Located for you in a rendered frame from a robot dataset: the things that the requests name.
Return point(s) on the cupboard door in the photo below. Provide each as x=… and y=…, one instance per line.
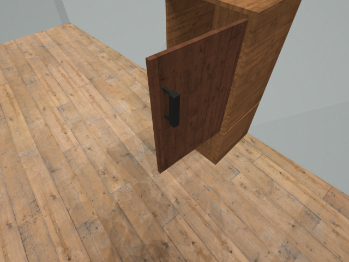
x=201, y=70

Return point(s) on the handle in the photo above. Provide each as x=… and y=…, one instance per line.
x=174, y=106

